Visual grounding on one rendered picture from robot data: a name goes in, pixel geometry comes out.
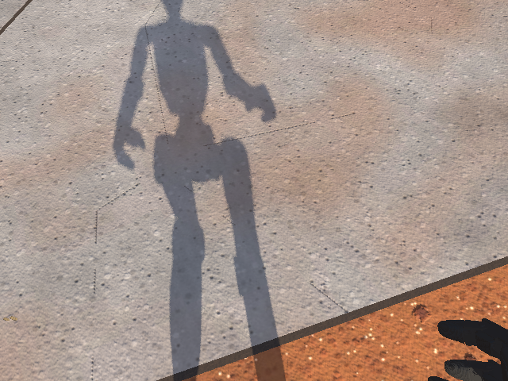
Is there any robot right hand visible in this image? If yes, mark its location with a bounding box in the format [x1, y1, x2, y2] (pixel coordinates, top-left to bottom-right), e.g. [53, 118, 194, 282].
[428, 318, 508, 381]

